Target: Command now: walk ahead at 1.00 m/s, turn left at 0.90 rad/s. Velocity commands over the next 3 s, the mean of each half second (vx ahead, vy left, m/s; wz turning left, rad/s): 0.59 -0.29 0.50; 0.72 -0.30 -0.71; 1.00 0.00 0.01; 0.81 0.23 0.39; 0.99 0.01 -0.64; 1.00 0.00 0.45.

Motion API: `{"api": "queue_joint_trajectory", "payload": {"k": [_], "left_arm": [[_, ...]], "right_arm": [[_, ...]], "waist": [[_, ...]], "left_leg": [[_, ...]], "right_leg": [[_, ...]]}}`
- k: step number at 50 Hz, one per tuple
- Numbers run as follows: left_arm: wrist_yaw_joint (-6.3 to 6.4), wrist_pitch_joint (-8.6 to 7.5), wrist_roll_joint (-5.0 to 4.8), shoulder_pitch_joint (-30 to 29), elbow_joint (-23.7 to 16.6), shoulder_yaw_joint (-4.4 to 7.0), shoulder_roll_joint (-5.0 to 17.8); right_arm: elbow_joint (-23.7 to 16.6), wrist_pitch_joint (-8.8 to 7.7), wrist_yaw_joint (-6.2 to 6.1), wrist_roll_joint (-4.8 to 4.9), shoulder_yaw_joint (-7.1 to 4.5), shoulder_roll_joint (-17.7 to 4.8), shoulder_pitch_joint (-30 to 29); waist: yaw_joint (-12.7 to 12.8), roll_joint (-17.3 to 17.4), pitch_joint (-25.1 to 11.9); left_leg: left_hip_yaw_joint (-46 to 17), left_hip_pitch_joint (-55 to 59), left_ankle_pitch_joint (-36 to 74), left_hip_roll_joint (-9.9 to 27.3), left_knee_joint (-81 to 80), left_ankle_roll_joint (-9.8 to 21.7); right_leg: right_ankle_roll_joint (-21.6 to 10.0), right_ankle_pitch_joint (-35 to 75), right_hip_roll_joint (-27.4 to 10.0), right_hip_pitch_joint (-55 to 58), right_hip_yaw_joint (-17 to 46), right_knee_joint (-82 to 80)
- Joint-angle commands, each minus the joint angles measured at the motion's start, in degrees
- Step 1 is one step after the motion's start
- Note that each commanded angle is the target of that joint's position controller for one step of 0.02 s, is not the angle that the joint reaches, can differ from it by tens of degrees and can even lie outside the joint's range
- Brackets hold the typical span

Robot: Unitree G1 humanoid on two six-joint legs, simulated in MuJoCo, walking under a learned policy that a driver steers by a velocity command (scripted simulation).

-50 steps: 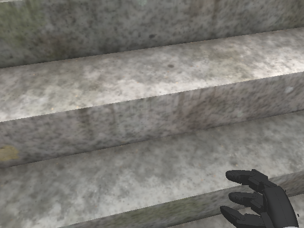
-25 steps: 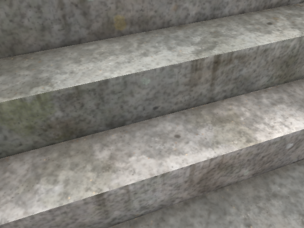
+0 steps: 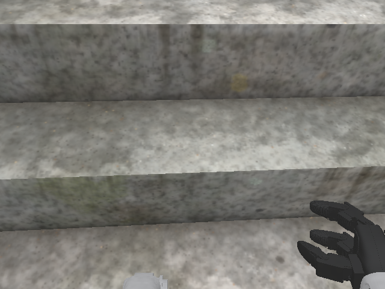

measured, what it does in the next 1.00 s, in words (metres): climbs, turning right: left foot 0.21 m higher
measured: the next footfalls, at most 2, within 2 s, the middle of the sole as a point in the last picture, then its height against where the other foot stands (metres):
left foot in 0.12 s outside the picture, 0.21 m higher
right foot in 1.02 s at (246, 265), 0.21 m higher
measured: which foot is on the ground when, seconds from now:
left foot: up 0.00-0.10, down 0.12-0.96, up 0.98-1.00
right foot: down 0.00-0.10, up 0.12-1.00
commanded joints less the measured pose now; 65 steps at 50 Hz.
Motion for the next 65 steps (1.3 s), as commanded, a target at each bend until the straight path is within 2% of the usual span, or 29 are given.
{"api": "queue_joint_trajectory", "payload": {"k": [1, 3, 4, 6, 7, 10, 14, 19, 24, 25, 26, 27, 29, 32, 37, 38, 40, 41, 42, 44, 46, 48, 50, 52, 53, 54, 57, 60, 65], "left_arm": [[0.21, -1.75, -3.73, -17.7, -6.4, -0.28, 6.9], [0.56, -2.71, -6.20, -15.9, -9.7, 1.85, 17.5], [-0.02, -2.78, -6.55, -15.0, -13.1, 1.96, 16.5], [-3.56, -3.76, -0.92, -11.0, -17.0, 0.65, 8.3], [-4.77, -3.05, 2.17, -14.6, -20.0, -1.33, -0.3], [-0.11, 2.57, 2.03, -11.4, -26.0, -4.72, -8.2], [-1.29, 7.87, 1.54, -10.8, -29.2, -4.48, -6.3], [-0.12, 10.85, -2.27, -17.7, -29.1, -5.70, -13.2], [0.49, 12.29, -0.32, -29.1, -30.9, -5.75, -9.9], [-3.32, 18.53, -9.15, -18.4, -34.2, -3.49, -3.4], [-4.49, 21.17, -10.06, -19.6, -32.2, -0.23, 4.7], [-3.58, 21.99, -8.41, -19.2, -31.2, 0.11, 5.2], [-2.20, 17.42, -7.73, -24.1, -35.9, -2.31, 2.5], [-4.23, 15.44, -7.10, -26.1, -35.3, -4.58, -1.8], [-6.94, 14.12, -4.40, -29.1, -32.0, -6.76, -4.7], [-3.44, 12.37, -3.06, -41.4, -31.0, -8.28, -14.4], [-1.12, 13.28, -2.82, -41.3, -34.7, -8.24, -13.6], [0.18, 13.58, -1.41, -35.1, -35.3, -7.60, -11.5], [0.03, 13.39, -0.74, -30.4, -32.9, -6.15, -7.4], [-0.26, 12.10, -0.74, -21.1, -28.3, -5.29, -1.7], [0.41, 12.28, -2.29, -21.3, -29.5, -3.87, 1.7], [0.54, 11.94, -4.45, -21.0, -26.5, -2.83, 3.9], [0.87, 11.86, -2.82, -14.8, -23.0, 0.98, 8.5], [1.02, 8.92, -0.12, -3.0, -11.1, 3.41, 10.6], [2.74, 8.76, 1.79, 2.8, -9.5, 2.82, 7.5], [4.21, 8.05, -1.07, 4.5, -9.0, 2.71, 4.9], [6.07, 4.78, -0.20, 0.0, -9.9, 2.61, 2.5], [3.86, 1.07, 1.07, -0.1, -7.1, 1.46, 1.3], [-0.40, -3.87, 2.53, 4.1, -1.5, 1.37, 2.5]], "right_arm": [[-6.2, 1.67, 0.85, -1.45, 2.26, -1.3, 0.4], [6.3, 2.39, 0.78, -0.46, -1.49, -7.5, 29.1], [7.9, 1.12, 1.89, -0.99, -2.16, -12.9, 28.6], [5.6, 3.09, 2.55, -1.87, -5.27, -19.1, 18.0], [4.2, 3.56, 1.99, -2.98, -4.96, -15.7, 11.6], [7.3, 1.57, -2.24, -2.96, -2.73, -8.9, 7.8], [12.9, 0.15, -3.99, -3.15, -2.89, -9.2, 17.6], [11.8, 0.55, -4.18, -3.68, -0.67, -9.4, 20.7], [17.0, -1.32, -4.51, -2.42, -1.95, -8.9, 34.6], [21.9, -4.18, 10.50, -6.86, 5.46, -13.1, 30.1], [19.5, -4.87, 16.05, -5.80, 6.30, -10.0, 24.1], [18.2, -5.53, 16.32, -3.93, 7.26, -10.5, 22.6], [22.3, -9.04, 15.12, -4.77, 5.78, -14.5, 34.3], [30.2, -6.72, 15.87, -8.58, 4.37, -15.3, 44.5], [32.2, -6.84, 14.77, -7.68, 4.55, -11.3, 41.4], [29.7, -4.91, 3.48, -3.88, 1.56, -4.5, 36.8], [32.2, -5.64, -2.21, -2.92, 2.33, -6.7, 41.6], [28.5, -7.50, -0.62, -1.08, 1.51, -9.1, 34.0], [27.1, -7.73, -0.02, -0.23, 1.59, -7.5, 28.9], [20.8, -9.24, -0.59, 5.13, 0.47, -12.8, 21.4], [20.5, -8.23, -0.86, 6.72, -2.26, -21.6, 31.8], [17.3, -9.96, 0.79, 4.20, -2.08, -20.4, 37.5], [11.8, -11.60, 3.41, -0.03, -3.55, -16.4, 22.6], [2.0, -11.53, 1.50, -1.02, 2.21, 2.2, 2.3], [-3.2, -12.00, 2.86, -1.31, 2.59, 1.2, 0.8], [-5.5, -11.33, 3.17, -2.69, 2.66, -1.5, -8.1], [-4.1, -7.74, 4.53, -1.25, 2.24, -2.8, -3.8], [-5.0, -5.12, 4.28, -1.54, 4.29, 3.5, -6.3], [-12.3, -2.47, -0.07, -1.34, 4.47, 5.1, -18.7]], "waist": [[-9.5, -1.1, 5.3], [-14.7, -8.7, -19.3], [-11.9, -3.4, -26.7], [-3.8, 14.0, -31.7], [0.1, 11.2, -32.6], [6.8, -13.5, -3.8], [5.9, -5.5, 1.0], [2.9, 0.3, 3.4], [-4.7, 6.7, 5.9], [6.1, 28.0, -3.1], [5.5, 8.6, -0.8], [6.5, 3.6, -4.8], [2.8, 3.3, -6.6], [-2.4, 12.7, -0.6], [-0.5, 6.0, 4.2], [-4.9, 4.2, 9.4], [-2.4, 6.2, 11.1], [3.1, 18.8, 5.9], [5.1, 18.0, 7.0], [12.1, 3.7, -5.0], [12.2, 7.2, -18.3], [5.7, 12.8, -21.8], [10.5, -3.9, -25.3], [12.4, -0.1, -9.4], [13.5, 2.4, -12.8], [17.7, 3.4, -11.2], [11.2, 4.3, -10.6], [6.4, 9.1, -7.8], [7.4, -7.5, 2.6]], "left_leg": [[10.1, 28.3, 4.4, 1.5, -37.6, 1.9], [18.2, 57.2, 4.8, -10.3, -35.3, -1.2], [10.9, 64.7, 5.9, -12.3, -47.7, 0.8], [-17.8, 75.4, -1.1, -7.5, -76.8, 4.6], [-33.6, 69.7, -12.4, -1.7, -89.7, 4.7], [-39.8, 47.0, 18.4, 2.8, -94.3, -9.0], [-21.3, 55.5, 50.8, 4.0, -87.6, -14.2], [-14.6, 48.3, 19.3, 3.7, -92.9, -12.1], [-20.1, 64.2, 28.0, 11.9, -104.1, -11.9], [-27.6, 58.9, 27.5, 19.1, -103.1, -3.5], [-20.7, 61.7, 21.1, 19.5, -102.5, -4.4], [-14.8, 64.0, 23.6, 16.1, -100.5, -9.6], [-7.2, 76.4, 51.3, 11.6, -93.3, -12.1], [-11.8, 74.5, 70.8, 20.5, -95.8, 0.4], [-6.3, 76.4, 38.5, 20.8, -107.2, 0.7], [3.2, 60.7, 41.4, 11.4, -115.6, -8.4], [0.5, 67.7, 60.7, 17.0, -120.8, -5.6], [3.6, 67.5, 23.6, 16.4, -131.8, 0.7], [9.4, 68.3, 29.2, 15.8, -133.5, 2.3], [20.1, 62.1, 117.8, 14.4, -117.8, -0.6], [13.6, 76.2, 161.2, 20.4, -89.3, 1.2], [8.9, 45.4, 138.5, 14.4, -66.4, -4.4], [1.7, 31.0, 32.8, -3.7, -16.1, -8.8], [-3.6, 8.8, 20.9, -1.0, 8.6, -6.3], [-5.9, -2.5, 17.6, -4.0, 11.2, -6.5], [-4.8, 1.2, 17.3, -1.2, -3.7, -7.5], [-8.1, 4.3, 6.7, 0.3, -3.2, -8.2], [-8.9, 8.4, 5.8, 0.6, -0.8, -3.2], [-12.3, -21.7, -11.1, 1.4, 24.7, -0.4]], "right_leg": [[-13.5, 58.2, -10.2, -24.2, -5.6, -22.6], [-19.1, 132.8, -15.9, -12.1, -0.1, 5.6], [-17.3, 129.8, -14.0, -12.1, 3.6, 26.1], [-10.8, 23.8, 0.9, -31.1, 12.8, 65.9], [-8.3, 20.4, 6.1, -38.7, 22.8, 92.7], [-1.4, 23.4, 2.7, -52.9, 26.5, 103.7], [-1.0, 11.8, 3.3, -62.4, 23.8, 100.4], [-2.4, 10.8, 10.5, -73.3, 25.6, 115.8], [-4.2, 2.1, 14.0, -89.9, 20.7, 116.0], [-2.0, 12.2, 12.6, -97.8, 33.4, 132.6], [0.7, 14.1, 13.4, -99.8, 36.1, 139.4], [2.7, 17.9, 13.4, -100.7, 34.0, 137.6], [1.0, 6.0, 11.1, -104.4, 25.3, 129.4], [-6.1, -7.1, 6.8, -111.5, 23.5, 133.4], [-7.7, 4.2, -0.7, -113.2, 19.0, 131.5], [-7.7, 2.2, 7.4, -91.9, 5.1, 124.8], [-9.3, -2.9, 4.2, -89.6, 6.2, 121.9], [-10.6, -5.0, 3.3, -85.3, 9.9, 117.3], [-12.3, -7.7, 2.8, -78.9, 9.6, 113.5], [-14.6, -11.7, 7.9, -38.1, -0.9, 79.1], [-14.3, -29.9, 16.2, -27.0, -1.8, 62.6], [-18.4, -24.2, 13.8, 3.3, 13.7, 48.2], [-27.2, -2.3, 7.5, 7.9, 31.9, 24.0], [-27.7, 16.6, 1.1, 6.6, 32.7, 28.1], [-29.9, 17.2, -1.8, 17.6, 46.8, 23.0], [-25.3, 22.1, -0.1, 19.6, 50.6, 19.4], [-24.7, 24.0, -5.7, 17.7, 48.9, 14.3], [-21.5, 12.7, -10.0, -2.0, 40.2, 7.2], [-19.0, -12.5, -21.5, -0.5, 36.0, -6.4]]}}
Over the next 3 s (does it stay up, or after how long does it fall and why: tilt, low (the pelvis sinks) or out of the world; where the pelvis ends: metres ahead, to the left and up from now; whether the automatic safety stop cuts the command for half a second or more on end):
stays up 0.82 -0.21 0.80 its command is cut before an obstacle after 0.2 s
